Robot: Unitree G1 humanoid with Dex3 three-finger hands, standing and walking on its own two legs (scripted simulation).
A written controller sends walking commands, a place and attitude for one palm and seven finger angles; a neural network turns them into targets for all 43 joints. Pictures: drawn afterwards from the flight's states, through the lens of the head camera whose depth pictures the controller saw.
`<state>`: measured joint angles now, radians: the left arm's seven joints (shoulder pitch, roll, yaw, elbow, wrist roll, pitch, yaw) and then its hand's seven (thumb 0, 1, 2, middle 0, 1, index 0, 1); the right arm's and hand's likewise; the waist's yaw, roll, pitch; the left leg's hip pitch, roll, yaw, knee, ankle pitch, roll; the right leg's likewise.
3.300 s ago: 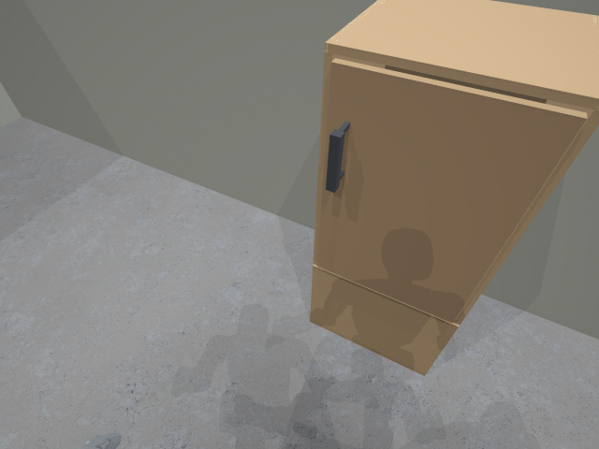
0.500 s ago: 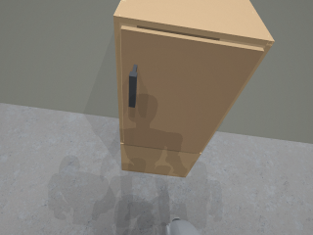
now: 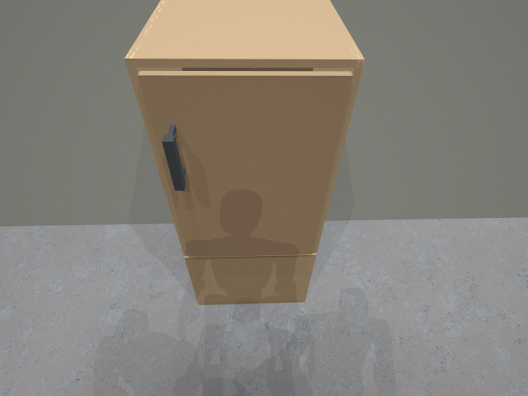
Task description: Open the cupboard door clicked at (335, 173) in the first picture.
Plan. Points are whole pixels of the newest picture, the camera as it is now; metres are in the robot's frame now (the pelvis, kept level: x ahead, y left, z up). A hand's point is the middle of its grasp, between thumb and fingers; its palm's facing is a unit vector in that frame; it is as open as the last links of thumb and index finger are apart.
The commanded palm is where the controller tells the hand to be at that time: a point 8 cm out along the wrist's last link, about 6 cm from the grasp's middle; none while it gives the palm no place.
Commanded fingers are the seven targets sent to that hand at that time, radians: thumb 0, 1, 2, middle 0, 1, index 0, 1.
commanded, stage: come to a stop and stand still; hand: left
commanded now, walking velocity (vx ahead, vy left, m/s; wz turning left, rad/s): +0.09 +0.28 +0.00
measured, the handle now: (176, 158) +0.57 +0.19 +0.04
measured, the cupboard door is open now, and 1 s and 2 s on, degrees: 0 0 0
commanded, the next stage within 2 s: look again from close up in 0.94 s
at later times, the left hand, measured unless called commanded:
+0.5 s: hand out of the picture -0.08 +0.12 -0.15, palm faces +0.14 -0.96 -0.26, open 7.4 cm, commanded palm none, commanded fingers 0.00 0.90 0.90 -0.20 -0.30 -0.20 -0.30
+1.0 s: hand out of the picture +0.09 +0.19 -0.17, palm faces +0.04 -0.97 -0.23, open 7.4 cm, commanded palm none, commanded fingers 0.00 0.90 0.90 -0.20 -0.30 -0.20 -0.30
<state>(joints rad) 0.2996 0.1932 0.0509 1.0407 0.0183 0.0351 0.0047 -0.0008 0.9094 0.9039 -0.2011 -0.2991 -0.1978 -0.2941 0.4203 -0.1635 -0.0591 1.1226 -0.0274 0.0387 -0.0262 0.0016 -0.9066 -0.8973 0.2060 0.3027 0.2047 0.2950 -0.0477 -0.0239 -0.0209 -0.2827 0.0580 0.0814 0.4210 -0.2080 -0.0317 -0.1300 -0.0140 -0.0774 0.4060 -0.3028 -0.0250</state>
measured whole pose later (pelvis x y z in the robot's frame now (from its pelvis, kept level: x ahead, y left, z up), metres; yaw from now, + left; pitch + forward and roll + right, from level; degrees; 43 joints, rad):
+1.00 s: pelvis +0.03 +0.00 -0.01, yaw +0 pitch -1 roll +1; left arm 0.20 0.18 0.02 1.03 0.02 0.01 0.03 0.00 0.91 0.90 -0.20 -0.30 -0.20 -0.29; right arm 0.17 -0.16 -0.03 1.04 -0.01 0.02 -0.02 -0.01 -0.93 -0.90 0.21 0.30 0.20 0.29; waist 0.00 -0.01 0.05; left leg -0.24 -0.01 0.07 0.49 -0.22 0.02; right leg -0.19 -0.05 -0.01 0.52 -0.30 0.03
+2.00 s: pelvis +0.02 -0.03 -0.06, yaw +2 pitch +9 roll +1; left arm 0.35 0.19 0.15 0.23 -0.24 -0.52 -0.34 0.00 0.68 0.81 -0.22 -0.45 -0.22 -0.44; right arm 0.12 -0.26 -0.06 0.56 0.02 -0.25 -0.01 0.01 -0.91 -0.90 0.20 0.30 0.20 0.29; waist 0.01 -0.04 -0.10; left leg -0.72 0.04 0.01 0.96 -0.40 -0.03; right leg -0.66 -0.02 -0.06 1.00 -0.51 -0.03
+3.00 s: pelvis +0.01 +0.00 -0.05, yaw +3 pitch +7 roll -3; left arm 0.10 0.38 0.35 0.24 -0.33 -0.19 -0.40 -0.01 -0.44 0.33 -0.30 -1.16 -0.30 -1.16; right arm 0.25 -0.25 0.06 0.55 0.05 -0.22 -0.08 0.01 -0.90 -0.90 0.21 0.30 0.21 0.30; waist 0.02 0.04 -0.08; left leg -0.64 0.04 -0.01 0.90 -0.37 0.01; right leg -0.52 -0.02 -0.08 0.84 -0.43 0.01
